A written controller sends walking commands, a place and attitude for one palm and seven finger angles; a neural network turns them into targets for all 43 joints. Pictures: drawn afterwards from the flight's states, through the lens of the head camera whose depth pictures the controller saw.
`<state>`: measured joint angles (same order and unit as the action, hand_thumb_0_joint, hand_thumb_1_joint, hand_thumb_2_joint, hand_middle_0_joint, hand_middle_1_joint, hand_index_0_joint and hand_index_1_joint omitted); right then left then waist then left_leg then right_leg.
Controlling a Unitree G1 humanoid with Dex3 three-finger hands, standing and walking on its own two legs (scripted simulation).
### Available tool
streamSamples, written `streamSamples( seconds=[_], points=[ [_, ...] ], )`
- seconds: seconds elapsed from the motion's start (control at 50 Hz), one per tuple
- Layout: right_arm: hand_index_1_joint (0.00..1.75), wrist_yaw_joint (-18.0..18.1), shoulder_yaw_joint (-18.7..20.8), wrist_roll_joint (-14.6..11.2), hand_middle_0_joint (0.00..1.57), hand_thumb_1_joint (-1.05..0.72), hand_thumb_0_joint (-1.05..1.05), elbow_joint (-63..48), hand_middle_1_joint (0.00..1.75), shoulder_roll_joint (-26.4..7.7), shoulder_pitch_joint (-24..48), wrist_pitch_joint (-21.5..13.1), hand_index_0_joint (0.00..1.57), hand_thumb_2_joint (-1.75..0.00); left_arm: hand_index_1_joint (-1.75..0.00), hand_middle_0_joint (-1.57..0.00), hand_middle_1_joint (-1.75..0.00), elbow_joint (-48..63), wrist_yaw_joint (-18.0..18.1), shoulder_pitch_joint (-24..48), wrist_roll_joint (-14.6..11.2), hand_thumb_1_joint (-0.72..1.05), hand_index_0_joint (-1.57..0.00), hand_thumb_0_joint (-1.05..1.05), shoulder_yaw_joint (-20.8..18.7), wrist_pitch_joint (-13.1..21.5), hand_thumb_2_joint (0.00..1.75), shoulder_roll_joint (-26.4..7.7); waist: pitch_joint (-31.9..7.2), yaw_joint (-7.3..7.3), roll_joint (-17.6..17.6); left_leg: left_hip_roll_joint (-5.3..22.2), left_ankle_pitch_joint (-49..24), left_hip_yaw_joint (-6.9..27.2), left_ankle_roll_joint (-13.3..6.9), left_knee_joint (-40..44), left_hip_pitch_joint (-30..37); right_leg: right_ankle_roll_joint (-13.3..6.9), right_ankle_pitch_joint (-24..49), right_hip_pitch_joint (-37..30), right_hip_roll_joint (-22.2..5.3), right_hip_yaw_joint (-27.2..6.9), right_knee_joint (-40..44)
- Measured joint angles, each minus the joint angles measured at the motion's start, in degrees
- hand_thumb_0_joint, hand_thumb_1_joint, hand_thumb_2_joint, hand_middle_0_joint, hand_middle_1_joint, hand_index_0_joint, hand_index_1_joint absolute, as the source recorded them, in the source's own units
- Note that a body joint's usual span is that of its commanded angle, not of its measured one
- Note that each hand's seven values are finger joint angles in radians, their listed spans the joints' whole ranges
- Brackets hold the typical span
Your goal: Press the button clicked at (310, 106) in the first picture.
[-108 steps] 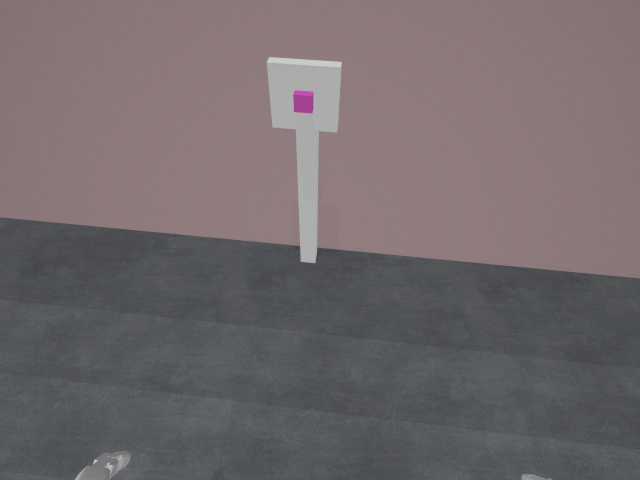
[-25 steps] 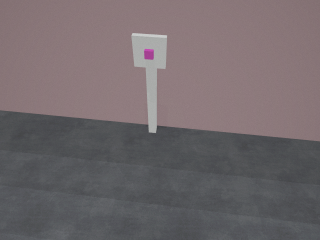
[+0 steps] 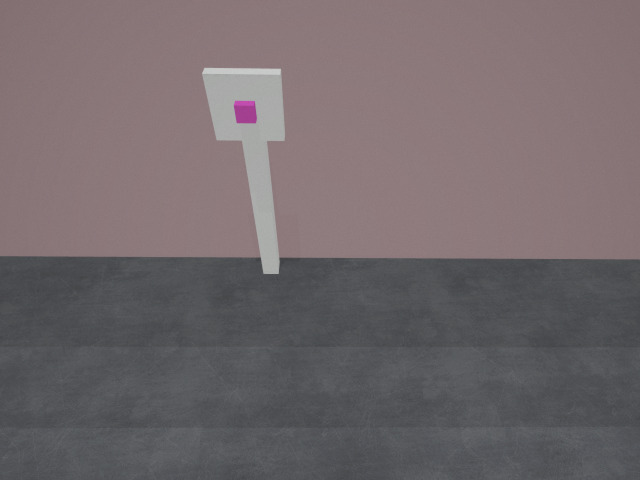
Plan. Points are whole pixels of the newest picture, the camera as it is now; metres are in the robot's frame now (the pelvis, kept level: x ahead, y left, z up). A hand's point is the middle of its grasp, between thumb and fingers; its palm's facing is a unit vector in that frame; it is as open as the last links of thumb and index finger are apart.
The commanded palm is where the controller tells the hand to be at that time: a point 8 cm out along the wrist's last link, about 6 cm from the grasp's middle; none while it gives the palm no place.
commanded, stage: take the last steps up to it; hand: left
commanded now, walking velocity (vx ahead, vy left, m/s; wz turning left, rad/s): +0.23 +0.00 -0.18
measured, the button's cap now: (245, 111) +0.91 +0.24 -0.03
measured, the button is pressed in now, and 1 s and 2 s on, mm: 0 0 0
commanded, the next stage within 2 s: come to a stop and stand still in 1.02 s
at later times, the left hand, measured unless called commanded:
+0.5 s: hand out of the picture +0.06 +0.17 -0.18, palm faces +0.12 -0.98 -0.13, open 7.4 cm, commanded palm none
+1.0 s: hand (210, 331) +0.38 +0.22 -0.15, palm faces +0.02 -0.98 -0.18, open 7.3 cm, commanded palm none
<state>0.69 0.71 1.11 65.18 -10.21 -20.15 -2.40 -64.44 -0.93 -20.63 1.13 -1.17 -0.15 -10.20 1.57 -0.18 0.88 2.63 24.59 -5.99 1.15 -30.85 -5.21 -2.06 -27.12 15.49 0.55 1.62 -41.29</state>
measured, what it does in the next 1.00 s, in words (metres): walks ahead: left foot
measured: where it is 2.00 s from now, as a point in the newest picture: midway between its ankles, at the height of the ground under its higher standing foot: (313, 439)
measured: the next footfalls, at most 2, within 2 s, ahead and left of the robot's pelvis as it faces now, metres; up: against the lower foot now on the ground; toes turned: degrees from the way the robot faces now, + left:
left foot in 0.50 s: +0.31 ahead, +0.13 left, +0.00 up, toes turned +8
right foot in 1.08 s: +0.46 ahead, -0.08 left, +0.00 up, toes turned -6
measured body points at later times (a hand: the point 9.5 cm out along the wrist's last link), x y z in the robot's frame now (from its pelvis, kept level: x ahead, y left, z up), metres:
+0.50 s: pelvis +0.16 +0.03 -0.01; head +0.18 +0.05 +0.44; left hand +0.06 +0.23 -0.17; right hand +0.27 -0.20 -0.14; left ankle +0.27 +0.12 -0.73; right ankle +0.00 -0.09 -0.72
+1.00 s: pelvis +0.32 +0.04 +0.02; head +0.34 +0.04 +0.47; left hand +0.38 +0.27 -0.14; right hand +0.25 -0.16 -0.14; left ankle +0.27 +0.12 -0.73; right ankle +0.41 -0.09 -0.70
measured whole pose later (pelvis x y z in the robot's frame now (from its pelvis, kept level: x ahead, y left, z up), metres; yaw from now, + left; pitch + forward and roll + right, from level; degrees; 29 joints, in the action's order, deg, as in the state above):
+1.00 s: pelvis +0.32 +0.04 +0.02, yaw +1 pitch +0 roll +1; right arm 1.0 2.2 1.4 64.9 -5.4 -24.2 -3.8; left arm -60.3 -0.4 -12.2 1.8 -3.9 0.3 -9.2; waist 1.2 2.5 1.3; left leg -2.3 15.2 -7.7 -3.3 -18.4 -3.8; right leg 0.0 -12.8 27.6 -5.5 3.5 -41.2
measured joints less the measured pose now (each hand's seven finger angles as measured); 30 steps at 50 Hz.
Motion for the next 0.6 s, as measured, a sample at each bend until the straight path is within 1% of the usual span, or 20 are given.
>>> streamSamples(
  seconds=[0.02, 0.04, 0.06, 0.08, 0.12, 0.14, 0.18, 0.24, 0.32, 0.38, 0.44, 0.48, 0.5, 0.52, 0.56, 0.58, 0.6],
  points=[
    [0.3, 0.12, 0.08, 0.0, 0.2, -0.91, 0.01, 0.2, 0.3, 0.14, -0.84, -0.07, 0.2, -0.9, -0.3, -0.2, -0.3, 0.24, -0.1, 0.26, 0.03, 0.91, -0.2, 0.0, -0.18, 0.32, 0.9, 0.44, 0.65, 0.33, -0.57, 0.48, 0.73, -0.05, 0.38, -0.63, 0.31, -0.23, 1.22, -0.01, 0.0, 1.35, 2.22],
    [0.3, 0.18, 0.17, -0.13, 0.2, -0.91, 0.01, 0.56, 0.3, 0.21, -1.77, -0.01, 0.2, -0.9, -0.3, -0.2, -0.3, 0.61, -0.18, 0.62, 0.11, 0.91, -0.2, 0.0, -0.39, 0.93, 0.9, 0.82, 1.24, 0.63, -1.41, 1.22, 1.83, 0.27, 0.45, -3.01, -0.28, -0.71, 5.73, -0.67, 0.28, 2.4, 3.88],
    [0.3, 0.18, 0.22, -0.38, 0.2, -0.91, 0.01, 1.27, 0.3, 0.42, -2.48, 0.38, 0.2, -0.9, -0.3, -0.2, -0.3, 0.98, -0.03, 0.97, 0.21, 0.91, -0.2, 0.0, -0.68, 1.82, 0.9, 1.09, 1.54, 0.83, -2.13, 2.12, 2.29, 0.59, -0.01, -8.08, -2.36, -1.23, 6.42, -1.15, 0.69, 3.35, 3.7],
    [0.3, 0.12, 0.22, -0.52, 0.2, -0.91, 0.01, 2.07, 0.3, 0.7, -2.9, 1.01, 0.2, -0.9, -0.3, -0.2, -0.3, 1.41, 0.34, 1.1, 0.03, 0.91, -0.2, 0.0, -0.79, 2.73, 0.9, 1.26, 1.6, 0.69, -2.36, 2.16, 3.3, 1.43, -0.36, -14.7, -5.13, -1.67, 5.51, -1.94, 0.86, 3.95, 3.77],
    [0.3, 0.11, 0.42, -0.56, 0.2, -0.91, 0.01, 3.31, 0.3, 1.17, -2.69, 1.94, 0.2, -0.9, -0.3, -0.2, -0.3, 1.98, 1.25, 0.79, -0.22, 0.91, -0.2, 0.0, -0.86, 4.05, 0.9, 1.59, 1.48, -0.26, -2.06, 1.42, 3.82, 2.29, -0.73, -25.88, -10.42, -2.22, 4.22, -4.51, 1.07, 4.0, 6.15],
    [0.3, 0.1, 0.62, -0.51, 0.2, -0.91, 0.01, 3.45, 0.3, 1.28, -2.14, 2.2, 0.2, -0.9, -0.3, -0.2, -0.3, 2.09, 1.65, 0.46, -0.21, 0.91, -0.2, 0.0, -0.82, 4.33, 0.9, 1.82, 1.36, -0.7, -1.85, 1.27, 3.13, 2.18, -0.74, -29.54, -12.96, -2.35, 4.45, -5.86, 1.18, 3.74, 8.0],
    [0.3, -0.05, 1.13, -0.3, 0.2, -0.91, 0.01, 2.88, 0.3, 1.21, -0.35, 2.32, 0.2, -0.9, -0.3, -0.2, -0.3, 1.9, 2.21, -0.34, -0.09, 0.91, -0.2, 0.0, -0.64, 4.51, 0.9, 2.44, 1.27, -1.03, -1.64, 1.38, 0.57, 1.74, -0.62, -33.32, -17.74, -1.99, 5.91, -8.51, 1.34, 3.2, 12.04],
    [0.3, -0.5, 1.82, -0.11, 0.2, -0.91, 0.01, 0.65, 0.3, 0.96, 3.03, 2.17, 0.2, -0.9, -0.3, -0.2, -0.3, 0.92, 2.55, -1.89, 0.13, 0.91, -0.2, 0.0, -0.23, 4.49, 0.9, 3.54, 1.0, -0.57, -1.62, 1.95, -4.16, 1.21, -0.16, -32.88, -23.74, -1.92, 7.43, -11.9, 1.46, 2.6, 17.05],
    [0.3, -0.96, 2.71, -0.15, 0.2, -0.93, 0.01, -2.22, 0.3, 0.56, 7.3, 2.02, 0.2, -0.9, -0.3, -0.2, -0.3, -0.52, 2.57, -3.92, 0.31, 0.9, -0.2, 0.0, 0.14, 4.54, 0.9, 4.78, 0.53, -0.28, -2.06, 2.65, -10.61, 1.01, -0.11, -27.45, -28.27, -1.17, 7.71, -15.9, 1.72, 2.25, 21.47],
    [0.3, -1.64, 2.93, -0.31, 0.19, -0.94, 0.01, -3.83, 0.3, 0.26, 9.7, 1.8, 0.2, -0.9, -0.3, -0.2, -0.3, -1.1, 2.7, -5.14, 0.5, 0.9, -0.2, 0.0, 0.03, 4.67, 0.9, 4.96, 0.45, -0.79, -1.9, 2.7, -13.05, 0.53, -0.69, -21.28, -28.67, -0.4, 6.69, -18.81, 1.73, 2.38, 23.31],
    [0.3, -2.07, 2.77, -0.43, 0.19, -0.93, 0.01, -5.31, 0.29, 0.57, 11.54, 1.38, 0.2, -0.9, -0.3, -0.2, -0.3, -1.51, 2.82, -5.88, 0.67, 0.9, -0.2, 0.0, -0.35, 4.6, 0.9, 4.37, 0.76, -1.51, -0.97, 2.01, -13.2, 0.01, -1.98, -14.28, -26.58, 0.64, 4.44, -21.3, 1.29, 2.75, 23.43],
    [0.3, -2.04, 2.55, -0.31, 0.19, -0.93, 0.01, -6.35, 0.29, 0.89, 12.25, 0.53, 0.2, -0.9, -0.3, -0.2, -0.3, -1.72, 2.76, -6.39, 0.76, 0.9, -0.2, 0.0, -0.67, 4.47, 0.9, 3.78, 1.1, -1.71, 0.07, 0.65, -12.98, -0.45, -3.3, -9.39, -23.33, 1.48, 1.18, -21.55, 0.26, 2.84, 19.92],
    [0.3, -1.96, 2.36, -0.11, 0.19, -0.92, 0.01, -6.98, 0.3, 0.83, 12.21, -0.19, 0.2, -0.9, -0.3, -0.2, -0.3, -1.85, 2.68, -6.86, 0.65, 0.9, -0.2, 0.0, -0.82, 4.36, 0.9, 3.65, 1.08, -1.55, 0.16, 0.07, -13.81, -0.36, -4.08, -6.49, -20.86, 1.54, -1.12, -20.32, -0.18, 2.94, 15.17],
    [0.3, -1.67, 2.36, 0.26, 0.19, -0.92, 0.01, -7.34, 0.3, 0.95, 12.29, -0.94, 0.2, -0.9, -0.3, -0.2, -0.3, -2.07, 2.47, -6.58, 0.33, 0.9, -0.2, 0.0, -1.03, 3.96, 0.9, 3.43, 1.3, -1.11, 0.49, -0.47, -13.34, -0.47, -4.82, -7.3, -20.61, 1.13, -2.88, -17.12, -1.04, 3.12, 6.86],
    [0.3, -1.11, 2.12, 0.17, 0.19, -0.92, 0.01, -7.69, 0.3, 1.33, 11.78, -1.51, 0.2, -0.9, -0.3, -0.2, -0.3, -1.72, 2.07, -4.77, -0.14, 0.9, -0.2, 0.0, -1.26, 2.89, 0.9, 2.64, 2.08, -1.01, 1.07, -1.28, -10.77, -1.14, -5.85, -9.67, -19.87, -0.03, -3.37, -8.33, -1.29, 0.65, -13.85],
    [0.3, -0.91, 1.99, 0.02, 0.19, -0.92, 0.01, -7.5, 0.29, 1.54, 11.12, -1.38, 0.2, -0.9, -0.3, -0.2, -0.3, -1.23, 1.96, -3.72, -0.17, 0.9, -0.2, 0.0, -1.43, 2.56, 0.9, 2.19, 2.18, -1.08, 1.19, -1.64, -10.15, -1.38, -6.13, -9.08, -18.64, -0.5, -1.91, -4.12, -1.35, 0.07, -21.7],
    [0.3, -0.68, 1.92, -0.05, 0.19, -0.92, 0.0, -7.05, 0.29, 1.8, 10.28, -1.17, 0.2, -0.9, -0.3, -0.2, -0.3, -0.68, 1.82, -2.6, -0.07, 0.91, -0.2, 0.0, -1.67, 2.4, 0.9, 1.74, 2.04, -1.16, 1.28, -2.03, -10.17, -1.55, -6.12, -7.59, -17.15, -0.74, 0.58, -0.21, -1.73, -0.04, -26.94]
  ],
)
